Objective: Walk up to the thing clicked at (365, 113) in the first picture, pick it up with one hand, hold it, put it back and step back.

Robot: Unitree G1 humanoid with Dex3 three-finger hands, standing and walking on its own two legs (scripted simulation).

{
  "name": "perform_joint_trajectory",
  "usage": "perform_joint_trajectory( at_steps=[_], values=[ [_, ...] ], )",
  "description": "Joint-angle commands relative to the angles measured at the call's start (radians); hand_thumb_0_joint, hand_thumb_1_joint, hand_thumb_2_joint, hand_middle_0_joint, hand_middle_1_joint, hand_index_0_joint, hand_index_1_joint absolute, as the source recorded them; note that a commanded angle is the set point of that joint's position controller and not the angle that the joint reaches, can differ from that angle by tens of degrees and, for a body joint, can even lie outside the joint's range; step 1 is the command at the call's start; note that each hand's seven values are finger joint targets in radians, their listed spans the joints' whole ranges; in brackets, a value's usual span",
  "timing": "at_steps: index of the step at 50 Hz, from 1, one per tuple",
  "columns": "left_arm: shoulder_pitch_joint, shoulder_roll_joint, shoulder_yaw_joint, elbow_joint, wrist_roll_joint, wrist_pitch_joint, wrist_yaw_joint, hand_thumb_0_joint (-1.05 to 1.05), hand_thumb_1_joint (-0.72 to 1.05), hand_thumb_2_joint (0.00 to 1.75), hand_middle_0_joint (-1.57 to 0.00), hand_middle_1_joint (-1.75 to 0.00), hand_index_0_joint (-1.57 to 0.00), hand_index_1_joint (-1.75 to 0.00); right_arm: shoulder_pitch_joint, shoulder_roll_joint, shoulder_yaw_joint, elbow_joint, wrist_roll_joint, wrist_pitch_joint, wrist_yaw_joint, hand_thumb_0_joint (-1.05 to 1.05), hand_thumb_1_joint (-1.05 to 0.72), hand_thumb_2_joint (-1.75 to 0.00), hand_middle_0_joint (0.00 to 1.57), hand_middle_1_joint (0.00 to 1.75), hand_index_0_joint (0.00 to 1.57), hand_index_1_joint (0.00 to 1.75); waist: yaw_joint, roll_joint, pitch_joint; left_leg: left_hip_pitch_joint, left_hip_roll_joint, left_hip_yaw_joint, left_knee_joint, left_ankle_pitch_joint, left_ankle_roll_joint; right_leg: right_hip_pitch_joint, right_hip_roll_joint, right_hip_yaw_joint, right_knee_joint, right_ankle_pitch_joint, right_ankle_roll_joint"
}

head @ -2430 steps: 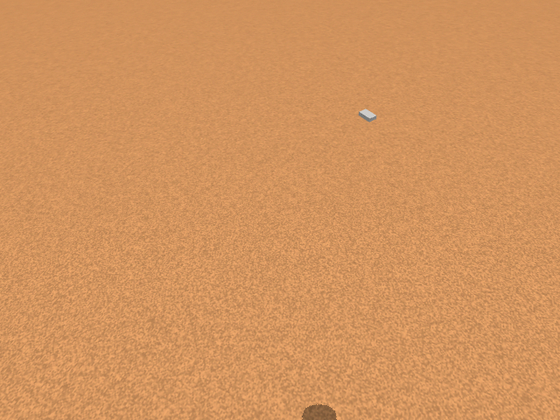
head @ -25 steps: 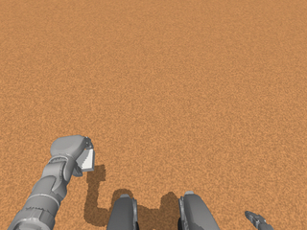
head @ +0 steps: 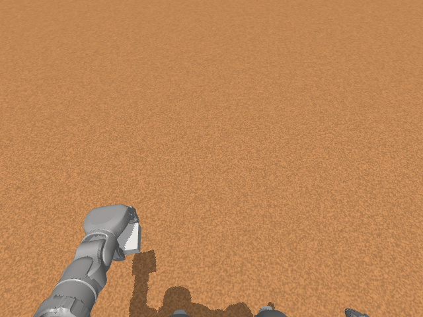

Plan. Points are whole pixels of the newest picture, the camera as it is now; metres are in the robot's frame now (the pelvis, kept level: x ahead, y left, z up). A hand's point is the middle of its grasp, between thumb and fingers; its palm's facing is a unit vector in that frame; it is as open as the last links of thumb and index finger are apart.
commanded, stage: hold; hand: left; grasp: from above
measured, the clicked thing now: (117, 240) +0.32 +0.24 -0.12
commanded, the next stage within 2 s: crouch in 2.00 s
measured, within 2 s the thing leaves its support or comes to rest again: neither
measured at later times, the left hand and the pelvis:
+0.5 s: hand (107, 225) +0.33 +0.23 -0.04, palm faces -0.46 -0.05 -0.89, open 8.9 cm; pelvis +0.02 +0.00 +0.03, yaw +0 degrees
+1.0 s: hand (106, 231) +0.31 +0.22 -0.02, palm faces -0.46 -0.05 -0.89, open 8.9 cm; pelvis +0.01 +0.00 +0.04, yaw -1 degrees
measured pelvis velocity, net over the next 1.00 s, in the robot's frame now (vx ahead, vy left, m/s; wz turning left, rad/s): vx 0.01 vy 0.00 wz -0.01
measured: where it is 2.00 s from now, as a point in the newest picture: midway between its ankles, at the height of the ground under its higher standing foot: outside the picture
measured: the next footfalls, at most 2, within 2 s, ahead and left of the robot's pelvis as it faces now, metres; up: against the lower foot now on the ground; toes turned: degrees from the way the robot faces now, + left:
none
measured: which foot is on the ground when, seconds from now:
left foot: down 0.00-1.00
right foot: down 0.00-1.00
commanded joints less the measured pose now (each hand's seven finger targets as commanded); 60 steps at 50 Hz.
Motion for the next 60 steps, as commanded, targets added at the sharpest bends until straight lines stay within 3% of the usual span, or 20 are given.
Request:
perform_joint_trajectory(
  at_steps=[1,3,6,9,13,18,24,29,36,41,45,54,55,60],
  values=[
    [-0.302,0.208,0.076,-0.201,-0.005,-0.006,0.037,0.0,0.71,0.6,-1.1,-0.4,-1.09,-0.41,0.01,-0.152,-0.055,-0.096,-0.002,-0.033,-0.006,0.0,-0.89,-0.9,0.2,0.3,0.2,0.3,0.011,0.045,-0.311,0.29,-0.045,-0.006,-0.172,0.232,0.004,0.155,0.041,-0.008,-0.174,0.212,-0.035],
    [-0.295,0.2,0.066,-0.204,0.0,-0.008,0.031,0.0,0.72,0.59,-1.11,-0.41,-1.1,-0.42,0.014,-0.154,-0.055,-0.095,-0.002,-0.03,-0.007,0.0,-0.89,-0.9,0.2,0.3,0.2,0.3,0.009,0.026,-0.315,0.318,-0.044,-0.007,-0.18,0.286,0.005,0.178,0.042,-0.01,-0.185,0.257,-0.035],
    [-0.308,0.207,0.072,-0.218,-0.005,-0.016,0.029,0.0,0.7,0.59,-1.08,-0.43,-1.08,-0.43,0.007,-0.156,-0.058,-0.101,0.0,-0.026,-0.005,0.0,-0.89,-0.89,0.2,0.3,0.2,0.3,0.012,0.035,-0.283,0.331,-0.046,-0.001,-0.208,0.284,0.004,0.197,0.042,-0.013,-0.21,0.256,-0.035],
    [-0.309,0.208,0.063,-0.218,0.016,-0.018,0.021,0.0,0.7,0.56,-1.08,-0.41,-1.08,-0.41,-0.002,-0.156,-0.059,-0.103,0.002,-0.021,-0.004,0.0,-0.89,-0.89,0.2,0.3,0.2,0.3,0.016,0.037,-0.274,0.359,-0.048,0.003,-0.231,0.292,0.002,0.208,0.042,-0.012,-0.23,0.26,-0.037],
    [-0.297,0.214,0.073,-0.244,0.009,-0.021,0.01,0.0,0.71,0.61,-1.1,-0.42,-1.1,-0.43,-0.009,-0.156,-0.061,-0.11,0.004,-0.018,-0.001,0.0,-0.89,-0.89,0.2,0.3,0.2,0.3,0.029,0.044,-0.284,0.389,-0.051,0.004,-0.254,0.326,0.001,0.248,0.043,-0.009,-0.247,0.288,-0.038],
    [-0.285,0.207,0.068,-0.238,0.01,-0.023,-0.015,0.0,0.71,0.58,-1.09,-0.41,-1.09,-0.42,-0.004,-0.162,-0.067,-0.11,0.004,-0.012,0.002,0.0,-0.88,-0.89,0.2,0.3,0.2,0.3,0.022,0.029,-0.287,0.434,-0.044,0.006,-0.261,0.419,0.001,0.272,0.049,-0.017,-0.254,0.353,-0.037],
    [-0.272,0.202,0.071,-0.264,0.008,-0.026,-0.034,0.0,0.7,0.57,-1.09,-0.4,-1.08,-0.41,-0.016,-0.163,-0.068,-0.127,0.005,-0.005,0.007,0.0,-0.88,-0.89,0.2,0.3,0.2,0.3,0.029,0.024,-0.277,0.456,-0.045,0.01,-0.283,0.443,0.002,0.304,0.05,-0.016,-0.269,0.375,-0.037],
    [-0.265,0.217,0.077,-0.292,0.007,-0.027,-0.051,0.0,0.73,0.58,-1.11,-0.41,-1.11,-0.41,-0.033,-0.166,-0.066,-0.15,0.008,0.004,0.009,0.0,-0.88,-0.89,0.2,0.3,0.2,0.3,0.038,0.015,-0.242,0.444,-0.049,0.017,-0.306,0.398,0.005,0.323,0.046,-0.013,-0.295,0.35,-0.037],
    [-0.28,0.229,0.082,-0.352,0.01,-0.035,-0.08,0.0,0.71,0.6,-1.1,-0.42,-1.09,-0.43,-0.046,-0.161,-0.062,-0.162,0.011,0.013,0.006,0.0,-0.89,-0.9,0.2,0.3,0.2,0.3,0.044,0.038,-0.253,0.467,-0.046,0.021,-0.323,0.412,0.008,0.342,0.048,-0.009,-0.307,0.36,-0.038],
    [-0.268,0.224,0.088,-0.368,0.003,-0.037,-0.079,0.0,0.73,0.58,-1.11,-0.41,-1.1,-0.42,-0.065,-0.164,-0.06,-0.178,0.013,0.014,0.005,0.0,-0.89,-0.9,0.2,0.3,0.2,0.3,0.046,0.024,-0.223,0.466,-0.047,0.022,-0.351,0.345,0.01,0.343,0.047,-0.006,-0.332,0.304,-0.038],
    [-0.258,0.222,0.087,-0.373,0.006,-0.031,-0.084,0.0,0.73,0.58,-1.12,-0.41,-1.11,-0.42,-0.07,-0.162,-0.06,-0.182,0.014,0.015,0.003,0.0,-0.89,-0.9,0.2,0.3,0.2,0.3,0.049,-0.001,-0.228,0.478,-0.048,0.025,-0.357,0.359,0.015,0.36,0.044,-0.005,-0.342,0.323,-0.035],
    [-0.265,0.232,0.089,-0.387,-0.001,-0.038,-0.099,0.0,0.73,0.57,-1.11,-0.43,-1.11,-0.43,-0.104,-0.157,-0.05,-0.19,0.018,0.012,-0.002,0.0,-0.89,-0.9,0.2,0.3,0.2,0.3,0.05,0.019,-0.188,0.485,-0.051,0.029,-0.395,0.276,0.016,0.366,0.039,0.001,-0.38,0.241,-0.036],
    [-0.254,0.238,0.097,-0.399,0.0,-0.039,-0.1,0.0,0.72,0.56,-1.1,-0.42,-1.1,-0.42,-0.111,-0.155,-0.05,-0.194,0.018,0.011,-0.003,0.0,-0.89,-0.9,0.2,0.3,0.2,0.3,0.061,0.03,-0.187,0.487,-0.052,0.031,-0.4,0.274,0.014,0.367,0.038,0.0,-0.384,0.237,-0.037],
    [-0.245,0.227,0.087,-0.395,-0.008,-0.037,-0.106,0.0,0.76,0.56,-1.13,-0.43,-1.13,-0.43,-0.12,-0.153,-0.045,-0.196,0.021,0.01,-0.007,0.0,-0.89,-0.9,0.2,0.3,0.2,0.3,0.057,0.005,-0.17,0.496,-0.049,0.028,-0.414,0.272,0.018,0.376,0.039,-0.001,-0.397,0.236,-0.035]
  ],
)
